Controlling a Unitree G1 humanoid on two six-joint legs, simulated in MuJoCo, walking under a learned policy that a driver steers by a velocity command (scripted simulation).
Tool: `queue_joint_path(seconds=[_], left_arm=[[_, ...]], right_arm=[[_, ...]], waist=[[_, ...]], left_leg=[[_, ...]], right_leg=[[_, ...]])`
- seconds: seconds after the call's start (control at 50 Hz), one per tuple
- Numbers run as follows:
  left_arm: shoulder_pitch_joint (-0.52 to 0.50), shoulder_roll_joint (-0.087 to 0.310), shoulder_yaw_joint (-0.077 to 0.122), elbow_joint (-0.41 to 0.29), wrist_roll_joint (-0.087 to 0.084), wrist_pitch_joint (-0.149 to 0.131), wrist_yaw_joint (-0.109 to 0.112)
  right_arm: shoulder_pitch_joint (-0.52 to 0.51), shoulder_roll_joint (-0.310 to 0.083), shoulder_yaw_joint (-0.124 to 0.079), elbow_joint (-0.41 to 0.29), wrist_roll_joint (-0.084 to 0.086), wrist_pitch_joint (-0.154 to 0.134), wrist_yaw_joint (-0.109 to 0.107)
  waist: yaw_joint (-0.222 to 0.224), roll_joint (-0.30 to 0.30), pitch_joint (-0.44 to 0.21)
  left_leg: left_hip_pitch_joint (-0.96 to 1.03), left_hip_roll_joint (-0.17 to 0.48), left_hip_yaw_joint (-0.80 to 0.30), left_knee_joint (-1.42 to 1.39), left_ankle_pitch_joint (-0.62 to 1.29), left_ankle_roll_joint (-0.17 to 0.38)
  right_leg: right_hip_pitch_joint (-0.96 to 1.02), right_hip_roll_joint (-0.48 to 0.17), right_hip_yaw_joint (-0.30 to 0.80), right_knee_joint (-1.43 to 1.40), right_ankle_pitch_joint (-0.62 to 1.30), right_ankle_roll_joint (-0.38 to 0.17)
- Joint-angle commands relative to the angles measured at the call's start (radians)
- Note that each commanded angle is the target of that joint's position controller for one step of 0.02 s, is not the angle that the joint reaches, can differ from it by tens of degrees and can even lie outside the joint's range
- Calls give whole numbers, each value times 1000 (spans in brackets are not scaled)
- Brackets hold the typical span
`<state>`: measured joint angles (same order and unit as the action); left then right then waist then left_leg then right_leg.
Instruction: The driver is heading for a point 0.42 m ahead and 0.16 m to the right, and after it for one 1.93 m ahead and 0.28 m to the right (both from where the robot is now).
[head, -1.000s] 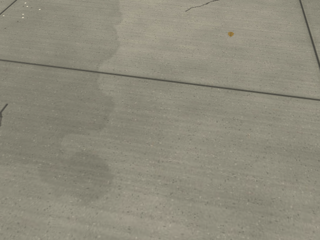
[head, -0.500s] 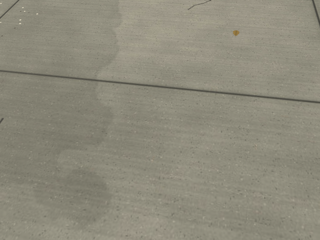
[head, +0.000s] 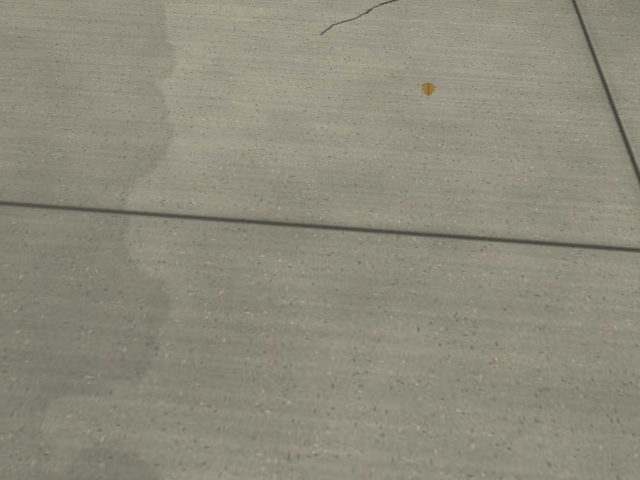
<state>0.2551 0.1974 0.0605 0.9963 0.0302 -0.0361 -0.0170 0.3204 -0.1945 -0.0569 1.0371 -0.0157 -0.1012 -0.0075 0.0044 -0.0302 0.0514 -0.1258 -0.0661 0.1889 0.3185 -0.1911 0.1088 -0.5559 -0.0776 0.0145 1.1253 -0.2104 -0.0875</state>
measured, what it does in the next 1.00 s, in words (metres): walks ahead, turning right: right foot, then left foot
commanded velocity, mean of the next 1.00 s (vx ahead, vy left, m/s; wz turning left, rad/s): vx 0.29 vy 0.00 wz -0.40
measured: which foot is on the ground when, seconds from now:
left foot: down 0.00-0.34, up 0.36-0.82, down 0.84-1.00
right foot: up 0.00-0.30, down 0.32-0.84, up 0.86-1.00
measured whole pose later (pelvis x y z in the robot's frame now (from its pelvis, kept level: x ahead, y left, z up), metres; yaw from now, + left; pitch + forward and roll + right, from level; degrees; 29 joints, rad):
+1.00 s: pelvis +0.44 -0.06 -0.01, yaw -25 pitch -1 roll -1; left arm 0.20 0.26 0.05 0.87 0.03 0.03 0.02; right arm 0.20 -0.23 -0.01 0.82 -0.01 0.00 0.00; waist 0.00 -0.02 0.09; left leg -0.34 -0.06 -0.01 0.46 -0.10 0.07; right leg -0.32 0.10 0.06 1.00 -0.51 -0.02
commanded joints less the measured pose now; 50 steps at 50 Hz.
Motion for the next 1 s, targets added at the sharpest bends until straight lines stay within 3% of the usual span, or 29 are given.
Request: queue_joint_path(seconds=[0.02,0.1,0.2,0.26,0.3,0.32,0.34,0.36,0.38,0.4,0.42,0.44,0.48,0.52,0.56,0.64,0.72,0.76,0.8,0.82,0.84,0.86,0.88,0.9,0.92,0.94,0.96,1.0], left_arm=[[9,17,4,-43,-2,19,-13],[-139,8,-7,-101,-9,11,-24],[-266,8,-17,-161,-4,7,-29],[-184,42,-1,-147,0,10,-23],[-20,88,23,-103,4,6,-17],[109,123,43,-66,12,-1,-9],[168,211,70,-57,19,-3,2],[129,288,85,-84,8,9,-1],[108,257,77,-81,-15,17,5],[51,217,65,-87,-19,12,12],[8,174,53,-93,-19,3,15],[-20,156,47,-102,-28,-5,21],[-20,148,36,-106,-35,-21,22],[17,187,44,-102,-32,-25,23],[55,201,46,-107,-30,-16,25],[111,200,44,-122,-29,11,35],[150,213,49,-137,-18,30,46],[132,201,43,-147,-7,33,51],[90,188,36,-156,-4,27,51],[72,188,32,-154,-14,19,51],[57,177,22,-152,-26,9,49],[127,130,8,-168,-28,-1,45],[277,123,13,-123,-34,23,45],[249,162,12,-96,4,45,47],[143,174,14,-115,17,56,46],[92,175,14,-131,13,63,44],[68,178,14,-141,6,72,40],[66,161,6,-142,-2,79,36]], right_arm=[[45,-78,-7,-37,0,-22,-6],[96,-73,2,-29,1,-22,-13],[185,-99,0,1,-1,-10,-33],[166,-138,-10,-2,-6,5,-49],[134,-168,-21,-23,-11,21,-45],[106,-177,-26,-41,-7,24,-34],[98,-123,-16,-78,-7,21,-24],[83,-74,-11,-167,12,12,-1],[-40,-132,-18,-188,3,-1,2],[-58,-127,-15,-204,17,-14,3],[-27,-125,-17,-184,16,-14,-6],[-11,-122,-18,-181,-4,3,-11],[14,-104,-17,-187,-27,47,-9],[-11,-93,-12,-211,-24,70,-5],[-71,-100,-9,-243,-20,79,-4],[-207,-123,0,-306,-10,87,-5],[-289,-145,9,-347,-3,83,-10],[-250,-149,14,-332,-3,75,-10],[-156,-160,12,-299,-6,64,-13],[-90,-162,9,-274,-10,57,-16],[-14,-161,10,-249,-15,42,-18],[37,-211,9,-252,-13,33,-20],[2,-210,14,-245,10,50,-15],[-65,-164,26,-260,25,61,-2],[-128,-152,27,-275,21,69,4],[-156,-166,22,-280,11,81,5],[-150,-196,11,-277,8,90,1],[-129,-212,-3,-269,5,100,1]], waist=[[18,75,44],[-8,79,64],[-41,88,67],[14,140,3],[85,158,-86],[156,114,-143],[164,-19,-218],[92,-190,-262],[107,0,-156],[68,31,-70],[13,114,-22],[-17,123,-22],[-46,78,-50],[-46,35,-70],[-23,0,-89],[32,-43,-100],[68,-51,-85],[57,-57,-82],[17,-64,-87],[-22,-52,-97],[-71,-10,-123],[-48,168,-233],[27,283,-321],[47,160,-224],[36,106,-118],[39,93,-81],[38,129,-58],[36,150,-86]], left_leg=[[-19,288,-156,-211,185,21],[29,257,-45,-192,366,-9],[200,296,32,-122,632,-16],[277,323,75,59,1032,-24],[252,338,76,331,1056,-7],[139,323,87,568,876,-20],[-114,254,76,886,257,-42],[-534,11,-69,1200,-379,-89],[-645,90,-220,1174,-270,-80],[-627,125,-218,1098,-178,-82],[-552,151,-213,1017,-148,-93],[-485,164,-215,958,-151,-110],[-410,161,-207,873,-151,-140],[-422,145,-184,802,-106,-158],[-454,133,-170,736,-51,-166],[-501,114,-178,597,43,-161],[-533,87,-206,486,37,-143],[-480,79,-199,406,26,-117],[-296,57,-184,291,18,-74],[-180,47,-168,192,95,-51],[-28,90,-207,75,324,-23],[162,331,-472,121,882,61],[166,484,-700,93,1049,231],[53,445,-720,46,791,236],[-32,378,-644,21,587,201],[-71,322,-589,-11,434,159],[-98,280,-552,-40,337,130],[-106,226,-515,-54,241,99]], right_leg=[[-103,-36,4,-38,114,12],[-109,-10,-63,-268,232,21],[-70,44,-168,-474,200,-16],[55,124,-213,-487,55,-78],[235,173,-200,-534,-37,-133],[425,170,-149,-645,-16,-168],[644,-58,143,-663,-79,-232],[849,-278,736,-815,-70,-410],[773,-262,624,-862,42,-371],[657,-243,489,-861,246,-330],[546,-194,372,-852,511,-281],[479,-139,273,-840,645,-247],[418,-77,187,-823,807,-209],[413,-34,149,-797,929,-183],[433,-10,142,-774,972,-145],[499,6,184,-737,915,-84],[588,-25,269,-680,887,-87],[604,-36,260,-649,892,-83],[544,-26,247,-598,913,-52],[520,-12,237,-542,906,-33],[472,28,211,-440,795,-7],[368,132,142,-209,221,30],[306,248,95,-75,-417,58],[266,192,112,-28,-425,56],[218,172,91,-20,-381,63],[193,155,74,-46,-342,69],[184,143,61,-72,-309,77],[200,149,36,-99,-263,93]])
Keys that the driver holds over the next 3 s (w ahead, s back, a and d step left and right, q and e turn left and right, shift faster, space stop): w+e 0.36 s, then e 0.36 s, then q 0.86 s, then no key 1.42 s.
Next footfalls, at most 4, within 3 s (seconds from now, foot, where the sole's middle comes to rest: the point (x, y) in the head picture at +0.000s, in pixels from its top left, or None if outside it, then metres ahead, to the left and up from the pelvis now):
0.32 right None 0.32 -0.10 -0.78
0.84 left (352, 438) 0.58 -0.05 -0.78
1.32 right None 0.43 -0.18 -0.78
1.76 left None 0.44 0.04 -0.78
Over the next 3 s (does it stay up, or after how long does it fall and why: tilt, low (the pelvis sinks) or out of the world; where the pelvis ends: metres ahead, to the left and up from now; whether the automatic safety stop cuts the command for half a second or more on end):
stays up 0.42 -0.08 0.00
